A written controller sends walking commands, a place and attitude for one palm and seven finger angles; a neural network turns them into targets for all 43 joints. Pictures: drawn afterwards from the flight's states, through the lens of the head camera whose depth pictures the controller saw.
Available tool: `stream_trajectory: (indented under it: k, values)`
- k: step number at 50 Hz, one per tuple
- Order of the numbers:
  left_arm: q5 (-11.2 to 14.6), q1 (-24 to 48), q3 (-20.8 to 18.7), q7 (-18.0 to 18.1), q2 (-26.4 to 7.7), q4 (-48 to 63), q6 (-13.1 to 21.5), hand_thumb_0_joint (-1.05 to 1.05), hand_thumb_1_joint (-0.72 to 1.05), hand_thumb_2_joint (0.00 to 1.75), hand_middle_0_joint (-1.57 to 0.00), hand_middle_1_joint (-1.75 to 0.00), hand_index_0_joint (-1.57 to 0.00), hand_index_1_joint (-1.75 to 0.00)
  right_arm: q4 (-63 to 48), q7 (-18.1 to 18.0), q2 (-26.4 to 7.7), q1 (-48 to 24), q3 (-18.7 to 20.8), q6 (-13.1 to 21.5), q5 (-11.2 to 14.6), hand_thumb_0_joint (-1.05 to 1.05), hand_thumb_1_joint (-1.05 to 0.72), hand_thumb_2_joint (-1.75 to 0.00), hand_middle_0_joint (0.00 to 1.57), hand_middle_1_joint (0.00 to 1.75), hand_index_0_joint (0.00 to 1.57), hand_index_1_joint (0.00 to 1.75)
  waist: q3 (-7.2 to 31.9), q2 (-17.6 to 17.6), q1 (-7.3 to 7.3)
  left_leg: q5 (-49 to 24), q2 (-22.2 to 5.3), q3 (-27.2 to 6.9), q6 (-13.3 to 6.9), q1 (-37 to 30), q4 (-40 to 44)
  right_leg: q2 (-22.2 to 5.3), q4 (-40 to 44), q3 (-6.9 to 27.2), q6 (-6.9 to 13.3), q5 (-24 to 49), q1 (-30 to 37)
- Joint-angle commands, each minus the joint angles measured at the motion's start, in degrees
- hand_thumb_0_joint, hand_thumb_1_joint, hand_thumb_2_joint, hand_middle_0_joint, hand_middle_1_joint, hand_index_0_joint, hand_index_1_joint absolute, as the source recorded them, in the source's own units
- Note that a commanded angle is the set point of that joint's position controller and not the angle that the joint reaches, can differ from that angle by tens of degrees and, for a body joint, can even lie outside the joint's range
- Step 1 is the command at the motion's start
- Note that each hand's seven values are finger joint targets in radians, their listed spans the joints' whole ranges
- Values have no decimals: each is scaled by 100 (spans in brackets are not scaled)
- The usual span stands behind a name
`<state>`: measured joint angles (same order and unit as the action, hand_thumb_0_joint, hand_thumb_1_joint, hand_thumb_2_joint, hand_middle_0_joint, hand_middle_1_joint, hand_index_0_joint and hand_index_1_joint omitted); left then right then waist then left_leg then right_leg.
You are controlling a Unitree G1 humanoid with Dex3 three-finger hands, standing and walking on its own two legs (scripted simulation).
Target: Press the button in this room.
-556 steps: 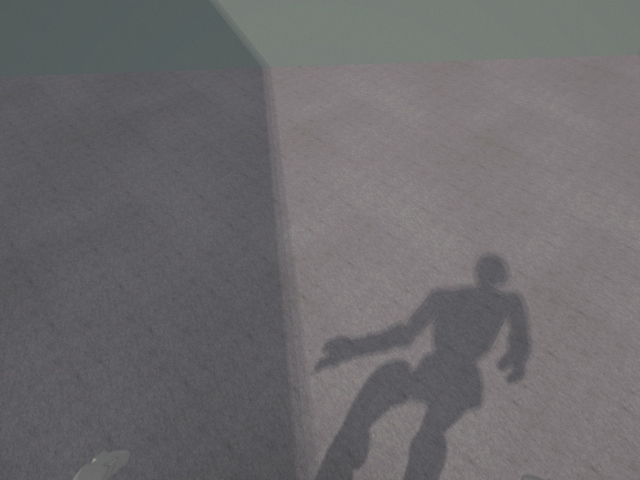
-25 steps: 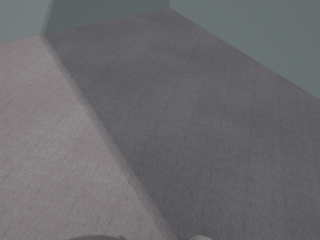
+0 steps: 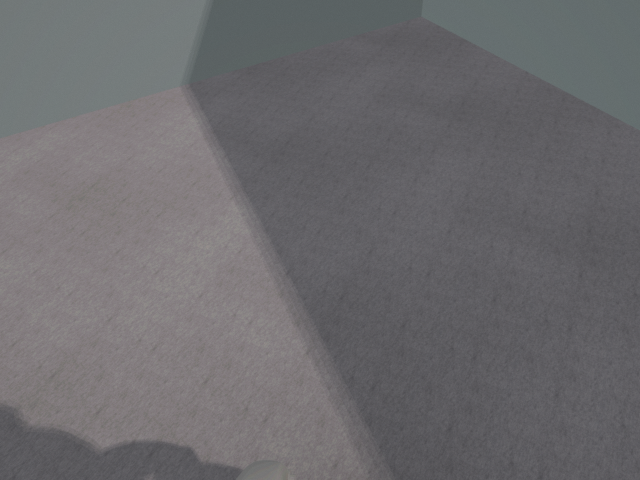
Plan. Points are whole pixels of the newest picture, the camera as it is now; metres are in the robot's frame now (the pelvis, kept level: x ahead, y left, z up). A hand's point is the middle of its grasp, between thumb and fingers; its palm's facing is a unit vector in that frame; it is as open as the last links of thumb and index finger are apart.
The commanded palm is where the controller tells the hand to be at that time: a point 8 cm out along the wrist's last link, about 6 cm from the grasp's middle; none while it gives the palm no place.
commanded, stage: turn or walk to find it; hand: left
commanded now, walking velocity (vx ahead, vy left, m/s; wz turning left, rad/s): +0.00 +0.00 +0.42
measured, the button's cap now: out of the picture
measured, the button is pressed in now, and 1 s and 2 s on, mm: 0 0 0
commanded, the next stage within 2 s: none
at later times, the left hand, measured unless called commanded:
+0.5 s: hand out of the picture -0.05 +0.27 -0.18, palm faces +0.28 -0.93 -0.24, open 7.4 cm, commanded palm none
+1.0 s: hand out of the picture -0.06 +0.20 -0.15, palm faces +0.42 -0.87 -0.27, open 7.4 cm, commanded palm none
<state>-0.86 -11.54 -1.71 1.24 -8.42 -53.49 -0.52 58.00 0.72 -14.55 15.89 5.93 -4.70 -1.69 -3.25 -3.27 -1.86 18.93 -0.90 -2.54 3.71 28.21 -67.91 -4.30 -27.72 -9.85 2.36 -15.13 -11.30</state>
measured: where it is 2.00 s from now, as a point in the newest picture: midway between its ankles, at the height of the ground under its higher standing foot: outside the picture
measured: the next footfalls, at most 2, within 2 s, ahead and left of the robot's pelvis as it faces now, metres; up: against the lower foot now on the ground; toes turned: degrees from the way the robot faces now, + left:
left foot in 0.28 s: -0.02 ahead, +0.15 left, +0.00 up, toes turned +12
right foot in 0.76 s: +0.02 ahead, -0.08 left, +0.00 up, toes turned +15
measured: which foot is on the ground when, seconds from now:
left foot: up 0.00-0.26, down 0.28-0.78, up 0.80-1.00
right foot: down 0.00-0.28, up 0.30-0.74, down 0.76-1.00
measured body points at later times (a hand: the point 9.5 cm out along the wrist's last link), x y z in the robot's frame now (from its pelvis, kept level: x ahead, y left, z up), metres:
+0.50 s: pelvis -0.04 +0.05 +0.00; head -0.03 +0.08 +0.45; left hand -0.06 +0.32 -0.16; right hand +0.11 -0.16 -0.13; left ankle -0.05 +0.15 -0.74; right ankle -0.02 -0.10 -0.67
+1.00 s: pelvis -0.06 -0.01 +0.00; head -0.02 -0.04 +0.45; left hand -0.08 +0.24 -0.13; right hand +0.06 -0.24 -0.17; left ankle -0.15 +0.13 -0.64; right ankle -0.02 -0.09 -0.74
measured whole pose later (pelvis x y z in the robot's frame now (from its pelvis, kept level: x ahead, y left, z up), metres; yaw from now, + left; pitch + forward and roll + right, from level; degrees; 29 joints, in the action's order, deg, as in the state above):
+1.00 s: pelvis -0.06 -0.01 +0.00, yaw +25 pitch -1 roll +2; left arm -0.8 -11.1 -1.5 1.2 -8.4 -53.3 -0.4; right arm 58.1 0.7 -14.4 15.3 5.8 -4.7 -1.6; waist -3.6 -3.4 -1.9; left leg 19.2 -0.7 -2.9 3.6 28.4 -68.3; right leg -4.0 -27.7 -9.8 1.9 -15.6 -11.0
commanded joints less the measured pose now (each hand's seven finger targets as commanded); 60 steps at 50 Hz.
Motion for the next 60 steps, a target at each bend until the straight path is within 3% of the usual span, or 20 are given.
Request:
stream_trajectory:
  k: [1,8,12,13,14,15,18,21,32,36,37,38,39,40,41,42,44,50,56,60]
  values:
    - [-34,-297,-289,96,-1154,263,136,0,90,90,-20,-30,-20,-30,-412,3,-239,-298,-21,119,34,0,-90,-90,20,30,20,30,113,1197,296,229,-155,80,110,398,385,-1497,1086,1032,422,1078,448]
    - [-101,-642,-381,71,-1468,22,85,0,90,90,-20,-30,-20,-30,-549,-24,-115,-731,-173,240,125,0,-90,-90,20,30,20,30,489,1519,510,878,-104,561,-11,-414,2304,-1739,534,856,642,2509,822]
    - [-33,-386,-397,47,-1469,-7,15,0,90,90,-20,-30,-20,-30,-436,-42,-239,-245,-167,342,127,0,-90,-90,20,30,20,30,714,1187,141,-557,-49,755,-151,-1836,4201,-1529,-237,342,125,1978,147]
    - [20,-379,-366,34,-1276,49,-27,0,90,90,-20,-30,-20,-30,-406,-41,-539,-53,-102,400,112,0,-90,-90,20,30,20,30,820,385,-5,-1125,-526,123,-330,-2579,4741,-1171,-1031,73,-190,1105,-617]
    - [38,-268,-268,-7,-901,240,-57,0,90,90,-20,-30,-20,-30,-442,-62,-1060,87,19,419,70,0,-90,-90,20,30,20,30,674,-1300,-98,-2565,-1844,-1579,-815,-3007,5007,-405,-2185,-127,-614,-1429,-2023]
    - [-7,37,-215,15,-885,360,-136,0,90,90,-20,-30,-20,-30,-389,-97,-1307,223,57,352,59,0,-90,-90,20,30,20,30,565,-1212,-225,-3020,-2289,-1704,-1308,-2460,5067,-300,-2910,357,-611,-2103,-1994]
    - [-22,178,-292,-23,-1025,162,-221,0,90,90,-20,-30,-20,-30,-514,-204,-892,-552,-87,367,39,0,-90,-90,20,30,20,30,10,-928,51,-2425,-1577,-1109,-1238,-1798,5101,-317,-3583,807,-617,-1191,-2050]
    - [-22,-151,-283,-73,-1012,3,-175,0,90,90,-20,-30,-20,-30,-608,-198,-791,-696,-135,428,73,0,-90,-90,20,30,20,30,194,-522,197,-2549,-1226,-731,-1149,-1986,5038,-207,-3662,792,-699,-706,-1952]
    - [37,321,-215,-7,-820,364,-115,0,90,90,-20,-30,-20,-30,-595,-160,-831,-279,-12,369,13,0,-90,-90,20,30,20,30,418,-591,-15,-2664,-1207,-1574,-1378,-1964,4785,115,-1823,814,-681,-1099,-1232]
    - [70,-189,-240,17,-863,262,-25,0,90,90,-20,-30,-20,-30,-651,-137,-778,-415,15,346,43,0,-90,-90,20,30,20,30,691,-485,258,-2530,-883,-1631,-1129,-1382,4335,264,-141,695,-602,-109,1]
    - [54,-391,-267,33,-997,223,29,0,90,90,-20,-30,-20,-30,-679,-122,-668,-426,7,351,82,0,-90,-90,20,30,20,30,841,-164,358,-2050,-627,-1458,-874,-1007,4011,71,626,826,-557,415,670]
    - [-21,-507,-342,76,-1393,202,87,0,90,90,-20,-30,-20,-30,-720,-91,-336,-319,-35,365,137,0,-90,-90,20,30,20,30,962,898,400,-806,-104,-859,-509,-29,3206,-982,1004,1759,-258,496,1538]
    - [-65,-534,-421,97,-1791,247,102,0,90,90,-20,-30,-20,-30,-889,-86,-138,-449,-72,354,118,0,-90,-90,20,30,20,30,698,2031,494,1291,552,-77,-195,700,1946,-2224,1134,2892,372,1330,1375]
    - [-19,-460,-377,110,-1726,324,60,0,90,90,-20,-30,-20,-30,-874,-93,-398,-550,8,279,72,0,-90,-90,20,30,20,30,583,1451,481,1434,316,-305,-236,443,947,-2393,1154,2644,693,1367,528]
    - [-3,-51,-391,132,-1477,406,89,0,90,90,-20,-30,-20,-30,-699,-80,-423,-372,39,179,30,0,-90,-90,20,30,20,30,344,1723,275,1109,160,-516,-234,396,408,-2051,1382,2395,610,493,-21]
    - [4,276,-347,109,-1350,485,70,0,90,90,-20,-30,-20,-30,-554,-47,-420,-276,64,137,28,0,-90,-90,20,30,20,30,49,1320,139,728,127,-382,-202,371,-15,-1757,1453,2084,483,9,-297]
    - [19,470,-243,84,-1067,533,92,0,90,90,-20,-30,-20,-30,-372,11,-293,37,40,123,19,0,-90,-90,20,30,20,30,-50,1075,-51,192,59,-184,-116,431,-260,-1283,1242,1300,210,538,-224]
    - [-12,-172,-261,89,-1108,330,143,0,90,90,-20,-30,-20,-30,-365,8,-277,-208,-9,115,32,0,-90,-90,20,30,20,30,96,1196,224,53,-133,16,98,502,28,-1414,1117,993,346,1058,415]
    - [-95,-552,-353,74,-1387,119,94,0,90,90,-20,-30,-20,-30,-512,-7,-138,-752,-136,194,90,0,-90,-90,20,30,20,30,286,1341,484,789,-160,459,70,-104,1763,-1656,693,809,571,2179,730]
    - [-88,-461,-400,51,-1529,41,52,0,90,90,-20,-30,-20,-30,-510,-35,-120,-528,-181,301,135,0,-90,-90,20,30,20,30,606,1468,359,417,-38,771,-53,-888,3194,-1666,106,584,449,2655,762]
